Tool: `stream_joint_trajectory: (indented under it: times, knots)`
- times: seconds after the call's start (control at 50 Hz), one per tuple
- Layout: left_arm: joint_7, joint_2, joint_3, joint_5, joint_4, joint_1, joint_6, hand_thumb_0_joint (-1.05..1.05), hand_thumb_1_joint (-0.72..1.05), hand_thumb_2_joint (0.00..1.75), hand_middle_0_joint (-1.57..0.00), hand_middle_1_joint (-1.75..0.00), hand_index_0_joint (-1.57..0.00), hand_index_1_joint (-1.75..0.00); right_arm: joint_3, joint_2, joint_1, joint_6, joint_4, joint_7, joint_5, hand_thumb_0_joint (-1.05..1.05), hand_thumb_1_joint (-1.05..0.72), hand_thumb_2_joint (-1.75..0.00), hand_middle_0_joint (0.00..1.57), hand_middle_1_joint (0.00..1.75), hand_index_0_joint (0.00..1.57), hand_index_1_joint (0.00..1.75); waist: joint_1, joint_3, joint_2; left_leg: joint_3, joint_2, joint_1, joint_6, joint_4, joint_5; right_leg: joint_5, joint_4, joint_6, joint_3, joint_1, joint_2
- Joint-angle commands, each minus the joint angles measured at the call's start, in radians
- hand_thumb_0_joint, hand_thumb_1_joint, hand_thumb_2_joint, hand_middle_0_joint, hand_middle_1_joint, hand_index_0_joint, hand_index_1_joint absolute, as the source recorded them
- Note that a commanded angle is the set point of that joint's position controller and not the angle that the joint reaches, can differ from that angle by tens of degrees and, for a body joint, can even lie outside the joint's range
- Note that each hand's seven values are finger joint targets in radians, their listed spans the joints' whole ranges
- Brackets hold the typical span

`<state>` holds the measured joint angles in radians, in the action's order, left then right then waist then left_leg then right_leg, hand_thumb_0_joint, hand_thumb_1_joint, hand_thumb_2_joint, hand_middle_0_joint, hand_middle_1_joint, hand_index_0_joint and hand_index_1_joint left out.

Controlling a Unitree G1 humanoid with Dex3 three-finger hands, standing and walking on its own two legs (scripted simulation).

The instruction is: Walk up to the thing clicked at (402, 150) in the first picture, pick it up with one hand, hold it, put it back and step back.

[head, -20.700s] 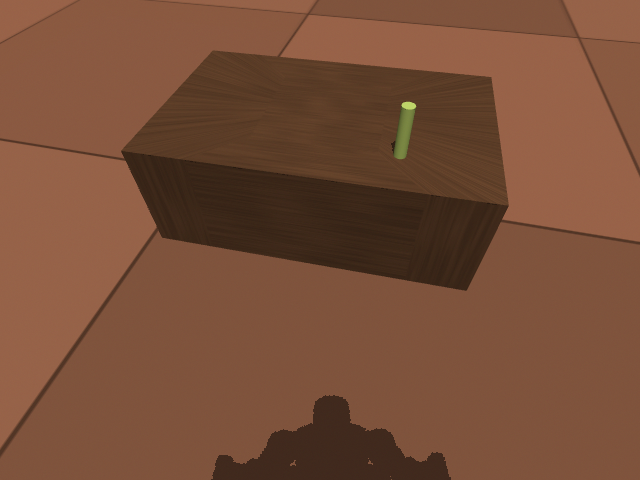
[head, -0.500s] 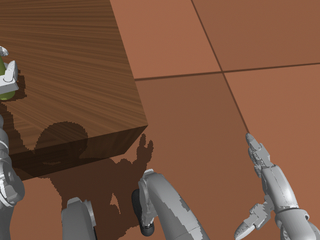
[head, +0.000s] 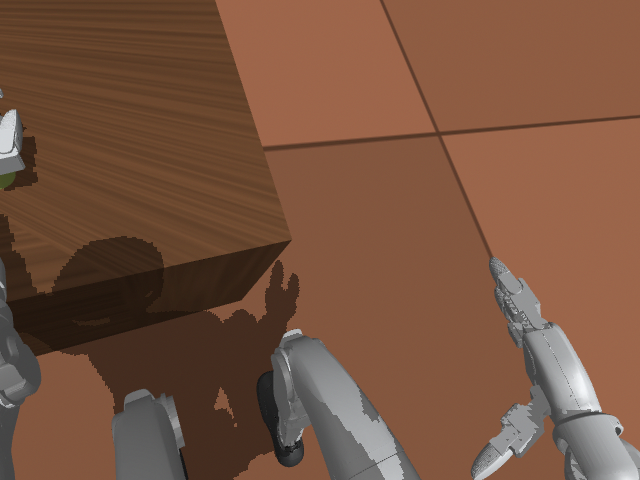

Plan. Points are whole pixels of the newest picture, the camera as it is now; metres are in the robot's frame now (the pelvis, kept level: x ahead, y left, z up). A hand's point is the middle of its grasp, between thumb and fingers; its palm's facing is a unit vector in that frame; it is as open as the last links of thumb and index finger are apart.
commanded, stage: loosen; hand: left
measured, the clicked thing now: out of the picture +0.56 +0.21 -0.03
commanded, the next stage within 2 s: open in 0.02 s
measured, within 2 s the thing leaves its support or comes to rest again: rests again in 0.66 s
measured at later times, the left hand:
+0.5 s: hand out of the picture +0.57 +0.20 -0.04, palm faces +0.22 -0.98 -0.01, open 12.5 cm
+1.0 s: hand out of the picture +0.58 +0.26 +0.05, palm faces +0.27 -0.96 -0.02, open 17.5 cm
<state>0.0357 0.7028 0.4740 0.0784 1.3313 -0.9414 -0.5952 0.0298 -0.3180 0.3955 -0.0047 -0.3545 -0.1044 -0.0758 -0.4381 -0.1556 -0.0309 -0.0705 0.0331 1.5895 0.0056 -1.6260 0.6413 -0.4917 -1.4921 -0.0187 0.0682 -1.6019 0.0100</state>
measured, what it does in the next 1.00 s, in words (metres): stands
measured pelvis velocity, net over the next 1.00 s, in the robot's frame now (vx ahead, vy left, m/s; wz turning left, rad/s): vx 0.01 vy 0.00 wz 0.00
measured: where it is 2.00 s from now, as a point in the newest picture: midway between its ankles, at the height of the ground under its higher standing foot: (233, 470)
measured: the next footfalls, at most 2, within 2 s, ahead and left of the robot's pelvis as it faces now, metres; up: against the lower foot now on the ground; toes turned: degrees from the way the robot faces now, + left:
none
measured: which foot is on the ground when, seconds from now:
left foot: down 0.00-1.00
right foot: down 0.00-1.00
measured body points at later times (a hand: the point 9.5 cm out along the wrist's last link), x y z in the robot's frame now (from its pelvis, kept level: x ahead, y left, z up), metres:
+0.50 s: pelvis +0.00 +0.00 +0.00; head +0.21 +0.09 +0.38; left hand +0.55 +0.25 -0.04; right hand +0.17 -0.25 +0.09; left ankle +0.04 +0.11 -0.54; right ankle +0.09 -0.14 -0.54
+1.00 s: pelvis +0.01 +0.00 +0.03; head +0.20 +0.08 +0.43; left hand +0.56 +0.31 +0.05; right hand +0.17 -0.26 +0.10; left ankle +0.04 +0.11 -0.54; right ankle +0.09 -0.14 -0.54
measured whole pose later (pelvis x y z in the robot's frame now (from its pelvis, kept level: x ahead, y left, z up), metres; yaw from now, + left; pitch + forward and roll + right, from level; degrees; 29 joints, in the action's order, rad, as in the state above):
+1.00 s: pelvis +0.01 +0.00 +0.03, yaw +0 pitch +32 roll -6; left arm -0.06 0.80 0.54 0.04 1.22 -0.96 -0.45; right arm 0.03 -0.32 0.42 -0.05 -0.31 -0.06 -0.05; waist -0.41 -0.15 -0.04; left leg -0.06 0.04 1.47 0.01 -1.53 0.62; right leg -0.47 -1.39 -0.02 0.06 -1.48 0.00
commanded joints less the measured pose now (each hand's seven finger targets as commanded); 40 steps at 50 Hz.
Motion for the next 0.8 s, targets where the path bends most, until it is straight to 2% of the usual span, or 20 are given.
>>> stream_joint_trajectory:
  times: [0.0, 0.06, 0.1, 0.12, 0.18, 0.22, 0.28, 0.34, 0.42, 0.46, 0.5, 0.52, 0.58, 0.62, 0.64, 0.66, 0.7, 0.72, 0.76, 0.78]
  knots:
    - [0.005, 0.196, 0.012, -0.015, -0.201, -0.382, -0.068, 0.0, 0.28, 1.01, -1.24, -1.2, -1.27, -1.18, 0.162, -0.192, 0.064, 0.048, -0.194, 0.028, 0.007, 0.0, 0.54, -0.04, 0.05, 0.05, 0.05, 0.05, -0.003, -0.602, 0.399, -0.011, -0.017, -0.438, -0.011, 0.205, -0.33, 0.226, 0.119, 0.049, -0.02, 0.387, -0.038]
    - [-0.001, 0.183, 0.016, -0.031, -0.189, -0.385, -0.069, 0.0, 0.08, 0.77, -1.13, -1.06, -1.16, -1.03, 0.16, -0.185, 0.073, 0.048, -0.188, 0.03, 0.01, 0.0, 0.53, -0.04, 0.05, 0.05, 0.05, 0.05, -0.001, -0.577, 0.378, -0.006, -0.022, -0.402, -0.007, 0.207, -0.278, 0.187, 0.127, 0.046, -0.027, 0.385, -0.036]
    - [-0.002, 0.196, 0.011, -0.019, -0.199, -0.396, -0.072, 0.0, -0.03, 0.62, -1.04, -0.94, -1.08, -0.91, 0.161, -0.187, 0.081, 0.047, -0.181, 0.031, 0.007, 0.0, 0.52, -0.04, 0.05, 0.05, 0.05, 0.05, -0.007, -0.579, 0.395, -0.003, -0.021, -0.402, -0.008, 0.201, -0.268, 0.178, 0.124, 0.046, -0.031, 0.371, -0.034]
    - [-0.004, 0.194, 0.008, -0.019, -0.208, -0.402, -0.072, 0.0, -0.11, 0.63, -0.96, -0.88, -1.0, -0.86, 0.163, -0.19, 0.065, 0.05, -0.191, 0.034, 0.009, 0.0, 0.53, -0.04, 0.05, 0.05, 0.05, 0.05, -0.003, -0.577, 0.404, -0.009, -0.02, -0.419, -0.011, 0.208, -0.27, 0.175, 0.119, 0.05, -0.025, 0.352, -0.035]
    - [-0.007, 0.189, 0.001, -0.019, -0.207, -0.411, -0.065, 0.0, -0.24, 0.48, -0.78, -0.71, -0.8, -0.69, 0.164, -0.193, 0.067, 0.047, -0.195, 0.034, 0.01, 0.0, 0.53, -0.05, 0.05, 0.05, 0.05, 0.05, -0.004, -0.588, 0.424, -0.015, -0.016, -0.462, -0.018, 0.21, -0.306, 0.196, 0.111, 0.055, -0.011, 0.326, -0.039]
    - [-0.008, 0.205, 0.01, -0.021, -0.216, -0.397, -0.058, 0.0, -0.29, 0.43, -0.71, -0.63, -0.73, -0.62, 0.166, -0.193, 0.076, 0.049, -0.198, 0.035, 0.009, 0.0, 0.53, -0.05, 0.05, 0.05, 0.05, 0.05, -0.002, -0.604, 0.423, -0.007, -0.02, -0.441, -0.012, 0.194, -0.314, 0.218, 0.115, 0.048, -0.028, 0.376, -0.034]
    - [-0.01, 0.197, 0.002, -0.017, -0.219, -0.412, -0.052, 0.0, -0.32, 0.4, -0.63, -0.57, -0.64, -0.56, 0.163, -0.187, 0.069, 0.045, -0.179, 0.035, 0.008, 0.0, 0.53, -0.05, 0.05, 0.05, 0.05, 0.05, 0.006, -0.6, 0.442, -0.007, -0.018, -0.459, -0.016, 0.201, -0.309, 0.197, 0.112, 0.051, -0.025, 0.339, -0.035]
    - [-0.005, 0.182, 0.002, -0.018, -0.209, -0.395, -0.046, 0.0, -0.36, 0.38, -0.57, -0.52, -0.58, -0.51, 0.165, -0.197, 0.074, 0.045, -0.189, 0.036, 0.009, 0.0, 0.53, -0.05, 0.05, 0.05, 0.05, 0.05, -0.003, -0.581, 0.428, -0.017, -0.014, -0.474, -0.02, 0.209, -0.321, 0.206, 0.109, 0.055, -0.006, 0.319, -0.04]
    - [-0.006, 0.2, 0.006, -0.016, -0.237, -0.397, -0.047, 0.0, -0.42, 0.3, -0.48, -0.43, -0.49, -0.43, 0.169, -0.194, 0.07, 0.045, -0.197, 0.036, 0.009, 0.0, 0.53, -0.05, 0.05, 0.05, 0.05, 0.05, 0.006, -0.605, 0.436, -0.01, -0.017, -0.468, -0.016, 0.202, -0.329, 0.216, 0.109, 0.05, -0.018, 0.349, -0.038]
    - [-0.007, 0.171, 0.001, -0.023, -0.216, -0.385, -0.042, 0.0, -0.47, 0.27, -0.44, -0.39, -0.45, -0.39, 0.164, -0.188, 0.084, 0.043, -0.185, 0.034, 0.01, 0.0, 0.52, -0.05, 0.05, 0.05, 0.05, 0.05, 0.001, -0.599, 0.417, -0.012, -0.015, -0.469, -0.016, 0.201, -0.354, 0.234, 0.107, 0.052, -0.009, 0.346, -0.042]
    - [-0.005, 0.184, 0.003, -0.024, -0.231, -0.391, -0.043, 0.0, -0.51, 0.24, -0.39, -0.35, -0.4, -0.35, 0.163, -0.188, 0.089, 0.042, -0.178, 0.034, 0.011, 0.0, 0.52, -0.05, 0.05, 0.05, 0.05, 0.05, 0.006, -0.603, 0.426, -0.01, -0.016, -0.471, -0.016, 0.198, -0.379, 0.255, 0.105, 0.052, -0.009, 0.353, -0.042]
    - [-0.004, 0.167, 0.0, -0.025, -0.222, -0.38, -0.041, 0.0, -0.53, 0.21, -0.37, -0.32, -0.38, -0.32, 0.161, -0.195, 0.083, 0.04, -0.181, 0.033, 0.011, 0.0, 0.52, -0.05, 0.05, 0.05, 0.05, 0.05, 0.007, -0.591, 0.42, -0.02, -0.013, -0.495, -0.022, 0.206, -0.408, 0.262, 0.103, 0.057, 0.003, 0.329, -0.044]
    - [-0.003, 0.168, -0.004, -0.02, -0.222, -0.391, -0.045, 0.0, -0.6, 0.16, -0.3, -0.26, -0.31, -0.26, 0.165, -0.191, 0.084, 0.037, -0.174, 0.031, 0.01, 0.0, 0.52, -0.05, 0.05, 0.05, 0.05, 0.05, 0.002, -0.593, 0.431, -0.019, -0.011, -0.492, -0.022, 0.202, -0.405, 0.258, 0.101, 0.056, 0.001, 0.324, -0.045]
    - [0.004, 0.206, 0.015, -0.017, -0.246, -0.389, -0.052, 0.0, -0.61, 0.13, -0.17, -0.19, -0.19, -0.18, 0.177, -0.204, 0.059, 0.041, -0.218, 0.033, 0.011, 0.0, 0.53, -0.05, 0.05, 0.05, 0.05, 0.05, 0.01, -0.62, 0.415, -0.01, -0.016, -0.458, -0.015, 0.2, -0.362, 0.249, 0.106, 0.051, -0.015, 0.385, -0.04]
    - [0.004, 0.216, 0.022, -0.018, -0.234, -0.388, -0.051, 0.0, -0.61, 0.11, -0.14, -0.16, -0.15, -0.16, 0.184, -0.213, 0.073, 0.039, -0.222, 0.035, 0.011, 0.0, 0.52, -0.05, 0.05, 0.05, 0.05, 0.05, 0.001, -0.625, 0.405, -0.006, -0.017, -0.455, -0.012, 0.193, -0.366, 0.256, 0.112, 0.049, -0.02, 0.396, -0.04]
    - [0.002, 0.237, 0.03, -0.018, -0.254, -0.401, -0.053, 0.0, -0.61, 0.09, -0.11, -0.13, -0.13, -0.13, 0.179, -0.214, 0.067, 0.037, -0.237, 0.036, 0.013, 0.0, 0.53, -0.05, 0.05, 0.05, 0.05, 0.05, 0.008, -0.64, 0.413, -0.008, -0.016, -0.465, -0.014, 0.205, -0.357, 0.245, 0.114, 0.049, -0.02, 0.402, -0.04]
    - [-0.005, 0.279, 0.043, -0.018, -0.313, -0.436, -0.056, 0.0, -0.61, 0.08, -0.09, -0.11, -0.09, -0.1, 0.17, -0.206, 0.093, 0.031, -0.237, 0.039, 0.015, 0.0, 0.53, -0.05, 0.05, 0.05, 0.05, 0.05, 0.024, -0.673, 0.469, -0.009, -0.015, -0.533, -0.024, 0.219, -0.392, 0.258, 0.113, 0.053, -0.018, 0.402, -0.04]
    - [-0.01, 0.3, 0.055, -0.017, -0.312, -0.422, -0.049, 0.0, -0.61, 0.08, -0.09, -0.11, -0.1, -0.11, 0.18, -0.21, 0.102, 0.025, -0.23, 0.04, 0.015, 0.0, 0.52, -0.06, 0.05, 0.05, 0.05, 0.05, 0.03, -0.679, 0.484, -0.007, -0.014, -0.562, -0.025, 0.223, -0.405, 0.256, 0.119, 0.054, -0.018, 0.397, -0.041]
    - [-0.022, 0.318, 0.064, -0.023, -0.326, -0.425, -0.035, 0.0, -0.61, 0.08, -0.08, -0.09, -0.08, -0.09, 0.18, -0.209, 0.116, 0.017, -0.215, 0.042, 0.018, 0.0, 0.52, -0.06, 0.05, 0.05, 0.05, 0.05, 0.034, -0.65, 0.499, -0.01, -0.013, -0.577, -0.031, 0.246, -0.406, 0.252, 0.135, 0.056, -0.014, 0.403, -0.041]
    - [-0.03, 0.348, 0.079, -0.026, -0.361, -0.428, -0.028, 0.0, -0.61, 0.07, -0.07, -0.09, -0.08, -0.09, 0.18, -0.206, 0.092, 0.017, -0.21, 0.045, 0.019, 0.0, 0.52, -0.06, 0.05, 0.05, 0.05, 0.05, 0.052, -0.676, 0.506, -0.005, -0.015, -0.588, -0.027, 0.248, -0.398, 0.249, 0.144, 0.053, -0.025, 0.434, -0.039]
